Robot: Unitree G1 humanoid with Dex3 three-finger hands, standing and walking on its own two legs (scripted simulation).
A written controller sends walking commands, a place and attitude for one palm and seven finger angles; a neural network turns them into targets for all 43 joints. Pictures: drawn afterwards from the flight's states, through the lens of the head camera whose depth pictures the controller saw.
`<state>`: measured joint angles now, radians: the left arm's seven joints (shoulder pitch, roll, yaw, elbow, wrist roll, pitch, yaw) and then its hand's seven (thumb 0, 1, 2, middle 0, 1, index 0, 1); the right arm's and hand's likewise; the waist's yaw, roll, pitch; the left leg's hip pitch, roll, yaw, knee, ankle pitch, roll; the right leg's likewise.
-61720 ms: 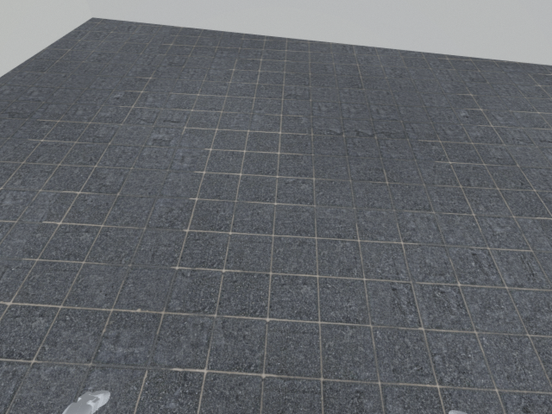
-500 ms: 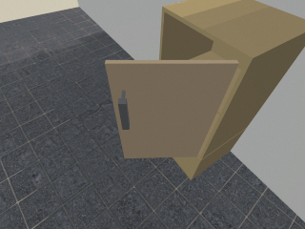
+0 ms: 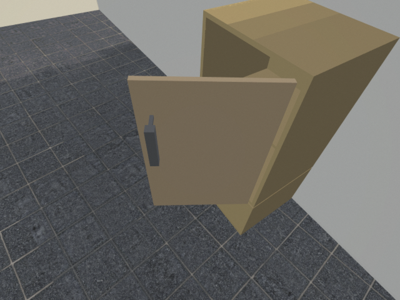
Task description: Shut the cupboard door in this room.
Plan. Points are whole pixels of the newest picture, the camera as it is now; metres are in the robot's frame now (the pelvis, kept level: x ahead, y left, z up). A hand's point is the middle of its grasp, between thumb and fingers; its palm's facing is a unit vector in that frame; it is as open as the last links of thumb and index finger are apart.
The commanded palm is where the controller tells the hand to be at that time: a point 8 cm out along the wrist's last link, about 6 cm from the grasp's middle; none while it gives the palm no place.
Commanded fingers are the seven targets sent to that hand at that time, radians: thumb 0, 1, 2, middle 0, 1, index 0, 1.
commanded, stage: look again from close up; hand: left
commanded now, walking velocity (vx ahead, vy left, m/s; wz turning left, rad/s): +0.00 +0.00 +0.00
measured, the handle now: (153, 140) +0.50 +0.15 -0.01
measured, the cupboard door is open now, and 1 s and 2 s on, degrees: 58 58 58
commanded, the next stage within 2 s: shuffle to correct the standing spot in 0.62 s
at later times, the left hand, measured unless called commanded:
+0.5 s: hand out of the picture +0.05 +0.22 -0.18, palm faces +0.05 -0.96 -0.26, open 7.4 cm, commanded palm none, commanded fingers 0.00 0.90 0.90 -0.20 -0.30 -0.20 -0.30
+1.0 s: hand out of the picture -0.06 +0.20 -0.19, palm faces -0.01 -0.98 -0.18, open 7.4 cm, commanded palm none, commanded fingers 0.00 0.90 0.90 -0.20 -0.30 -0.20 -0.30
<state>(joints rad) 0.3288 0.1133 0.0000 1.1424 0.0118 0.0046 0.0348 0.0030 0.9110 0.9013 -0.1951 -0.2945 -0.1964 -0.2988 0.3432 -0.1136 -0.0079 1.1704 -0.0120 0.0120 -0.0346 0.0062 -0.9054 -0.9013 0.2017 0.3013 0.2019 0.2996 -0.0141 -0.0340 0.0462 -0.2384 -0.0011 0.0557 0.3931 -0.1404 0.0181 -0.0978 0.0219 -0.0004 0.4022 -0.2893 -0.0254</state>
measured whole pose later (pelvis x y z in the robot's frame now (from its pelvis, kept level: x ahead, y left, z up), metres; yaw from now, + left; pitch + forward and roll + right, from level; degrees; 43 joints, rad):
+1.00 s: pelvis -0.03 +0.02 -0.01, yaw +0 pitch -1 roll +0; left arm 0.37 0.21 0.00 1.04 0.04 0.04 0.01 0.00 0.91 0.90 -0.19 -0.29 -0.20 -0.30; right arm 0.24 -0.17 -0.02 1.08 -0.02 0.03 -0.01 0.01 -0.90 -0.90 0.20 0.30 0.21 0.30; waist 0.01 -0.04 0.02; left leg -0.30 -0.02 0.08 0.45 -0.13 0.06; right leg -0.20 -0.02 -0.03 0.55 -0.39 -0.02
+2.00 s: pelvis +0.08 -0.10 -0.01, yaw +3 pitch -1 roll -2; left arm 0.31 0.12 0.02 1.07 0.02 0.01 0.03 0.01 0.92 0.90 -0.20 -0.29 -0.20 -0.30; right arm 0.21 -0.13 -0.04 1.06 -0.01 0.00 -0.04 0.01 -0.93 -0.90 0.20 0.30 0.20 0.30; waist 0.03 -0.05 0.04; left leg -0.26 0.02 0.11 0.56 -0.28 0.05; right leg -0.20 0.00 -0.12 0.50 -0.28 -0.01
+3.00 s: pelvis +0.04 -0.08 -0.01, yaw +3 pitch -1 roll -1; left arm 0.32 0.17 0.00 0.98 0.03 0.01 0.04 0.00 0.92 0.90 -0.20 -0.29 -0.20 -0.30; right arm 0.26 -0.15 -0.02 1.04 -0.02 0.01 -0.01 0.01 -0.91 -0.90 0.20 0.30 0.20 0.30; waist 0.00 -0.02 0.04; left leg -0.28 -0.03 0.13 0.49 -0.20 0.09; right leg -0.26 -0.04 -0.07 0.50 -0.23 0.01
